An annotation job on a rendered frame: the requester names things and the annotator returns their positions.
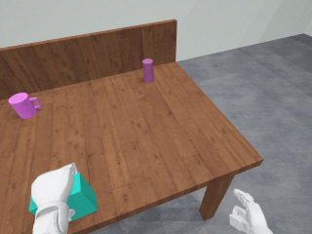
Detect sponge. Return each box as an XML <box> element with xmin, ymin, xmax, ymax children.
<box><xmin>29</xmin><ymin>173</ymin><xmax>98</xmax><ymax>222</ymax></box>

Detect right robot hand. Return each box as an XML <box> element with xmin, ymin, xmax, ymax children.
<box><xmin>229</xmin><ymin>188</ymin><xmax>268</xmax><ymax>234</ymax></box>

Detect left robot forearm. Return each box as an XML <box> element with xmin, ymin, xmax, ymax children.
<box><xmin>32</xmin><ymin>201</ymin><xmax>69</xmax><ymax>234</ymax></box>

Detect table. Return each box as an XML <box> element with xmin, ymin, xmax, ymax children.
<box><xmin>0</xmin><ymin>19</ymin><xmax>264</xmax><ymax>234</ymax></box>

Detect left robot hand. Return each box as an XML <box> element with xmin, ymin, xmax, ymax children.
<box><xmin>31</xmin><ymin>163</ymin><xmax>78</xmax><ymax>221</ymax></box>

